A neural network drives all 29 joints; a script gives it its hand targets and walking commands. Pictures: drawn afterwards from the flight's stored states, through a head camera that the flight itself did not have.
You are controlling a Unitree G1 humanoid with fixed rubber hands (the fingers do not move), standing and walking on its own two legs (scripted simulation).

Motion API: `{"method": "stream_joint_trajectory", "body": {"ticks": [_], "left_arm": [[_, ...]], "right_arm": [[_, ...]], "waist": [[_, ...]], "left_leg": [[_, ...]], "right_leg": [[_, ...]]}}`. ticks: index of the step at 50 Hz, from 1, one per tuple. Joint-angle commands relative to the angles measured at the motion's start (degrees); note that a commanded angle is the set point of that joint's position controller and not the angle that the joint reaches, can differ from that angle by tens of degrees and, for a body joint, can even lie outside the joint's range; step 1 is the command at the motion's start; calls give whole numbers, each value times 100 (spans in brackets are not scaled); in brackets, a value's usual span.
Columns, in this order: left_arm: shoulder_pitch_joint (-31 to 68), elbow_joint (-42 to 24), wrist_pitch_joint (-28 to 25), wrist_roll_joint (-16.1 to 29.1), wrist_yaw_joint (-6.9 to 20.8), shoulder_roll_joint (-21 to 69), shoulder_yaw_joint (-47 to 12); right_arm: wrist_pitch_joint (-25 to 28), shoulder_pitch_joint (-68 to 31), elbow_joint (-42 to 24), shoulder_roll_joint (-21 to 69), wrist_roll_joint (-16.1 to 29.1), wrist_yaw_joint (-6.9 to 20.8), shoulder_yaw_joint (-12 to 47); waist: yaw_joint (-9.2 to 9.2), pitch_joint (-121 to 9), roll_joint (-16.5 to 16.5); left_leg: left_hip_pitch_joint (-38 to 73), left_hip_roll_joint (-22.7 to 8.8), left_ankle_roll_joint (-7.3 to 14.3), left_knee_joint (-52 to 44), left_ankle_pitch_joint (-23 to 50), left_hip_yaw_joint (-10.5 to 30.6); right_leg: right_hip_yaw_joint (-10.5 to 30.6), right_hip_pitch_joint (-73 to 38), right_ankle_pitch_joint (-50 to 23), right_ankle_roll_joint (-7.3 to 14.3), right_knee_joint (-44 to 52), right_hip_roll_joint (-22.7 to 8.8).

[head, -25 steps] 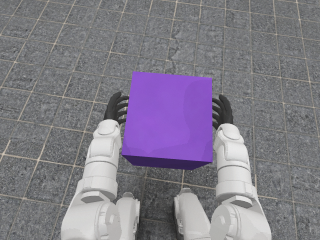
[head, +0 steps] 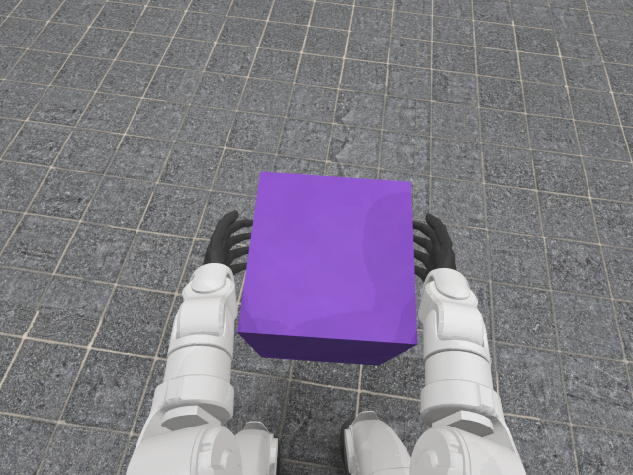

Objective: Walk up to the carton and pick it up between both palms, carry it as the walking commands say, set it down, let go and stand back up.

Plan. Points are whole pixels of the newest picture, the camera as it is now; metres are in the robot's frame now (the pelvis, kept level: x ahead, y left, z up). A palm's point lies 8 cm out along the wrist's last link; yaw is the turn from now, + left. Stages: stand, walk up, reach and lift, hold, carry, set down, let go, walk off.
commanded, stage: reach and lift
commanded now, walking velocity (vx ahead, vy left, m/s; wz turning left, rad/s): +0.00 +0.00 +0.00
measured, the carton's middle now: (327, 280) +0.38 -0.03 -0.10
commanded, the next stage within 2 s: none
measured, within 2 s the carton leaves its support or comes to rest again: neither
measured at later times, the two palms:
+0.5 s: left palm (203, 255) +0.35 +0.12 +0.05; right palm (456, 259) +0.34 -0.17 +0.05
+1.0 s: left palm (182, 245) +0.34 +0.12 +0.11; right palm (474, 251) +0.32 -0.16 +0.11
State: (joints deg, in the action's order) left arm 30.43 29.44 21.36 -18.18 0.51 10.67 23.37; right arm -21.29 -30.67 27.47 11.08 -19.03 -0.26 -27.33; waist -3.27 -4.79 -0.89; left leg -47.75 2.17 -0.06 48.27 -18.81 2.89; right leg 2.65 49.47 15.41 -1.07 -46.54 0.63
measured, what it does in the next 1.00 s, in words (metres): rises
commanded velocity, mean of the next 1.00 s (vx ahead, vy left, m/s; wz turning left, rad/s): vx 0.00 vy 0.00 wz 0.00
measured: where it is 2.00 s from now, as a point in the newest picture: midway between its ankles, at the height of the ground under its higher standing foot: outside the picture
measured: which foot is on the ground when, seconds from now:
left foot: down 0.00-1.00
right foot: down 0.00-1.00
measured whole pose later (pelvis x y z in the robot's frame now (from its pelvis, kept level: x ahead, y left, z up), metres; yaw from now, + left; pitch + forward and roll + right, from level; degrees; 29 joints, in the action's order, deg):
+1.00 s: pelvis +0.03 +0.00 +0.05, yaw +0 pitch -7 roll +0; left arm 20.9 20.1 40.0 -17.3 0.5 10.4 14.5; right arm -40.7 -19.9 16.8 10.1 -17.1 -1.2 -18.2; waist -2.6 0.9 -0.4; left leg -3.4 1.5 0.6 22.4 -12.2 3.8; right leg 2.3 4.8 9.1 -1.0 -20.5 0.0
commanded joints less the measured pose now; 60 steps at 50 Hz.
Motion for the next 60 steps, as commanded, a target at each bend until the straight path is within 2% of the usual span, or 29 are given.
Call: {"method": "stream_joint_trajectory", "body": {"ticks": [1,19,34,44,50,55,60], "left_arm": [[3170,320,-123,798,1266,5529,-3212],[2501,-48,293,925,1314,5409,-3495],[1938,-644,928,1237,1318,5409,-3809],[1992,-1001,1456,1451,1317,5230,-3851],[2101,-1036,1721,1418,1275,5206,-3729],[2080,-913,1813,1321,1243,5242,-3517],[2129,-1008,1795,1361,1223,5406,-3596]], "right_arm": [[-112,-2642,801,5798,817,1473,3435],[-536,-2009,291,5604,931,1437,3652],[-1196,-1428,-318,5588,1332,1350,3923],[-1766,-1492,-775,5461,1576,1287,4031],[-2012,-1629,-859,5343,1584,1286,3973],[-2067,-1724,-745,5230,1529,1325,3876],[-1999,-1892,-827,5243,1560,1368,4014]], "waist": [[-43,-3088,9],[16,-2250,71],[24,-1602,87],[56,-905,126],[93,-544,93],[169,-348,62],[265,-523,45]], "left_leg": [[1398,530,-1,-894,944,71],[2749,389,21,-2036,1322,211],[3723,352,53,-2660,1613,274],[4112,290,111,-2981,1301,297],[4242,248,102,-3129,1061,296],[4218,240,72,-3155,976,267],[4265,237,23,-3098,1153,235]], "right_leg": [[-5,-2421,-1158,106,607,591],[56,-3758,-1539,116,1733,463],[93,-4797,-1903,84,2369,422],[91,-5141,-1549,48,2684,379],[50,-5168,-1232,73,2826,388],[37,-5137,-1083,112,2849,403],[38,-5151,-1136,129,2787,433]]}}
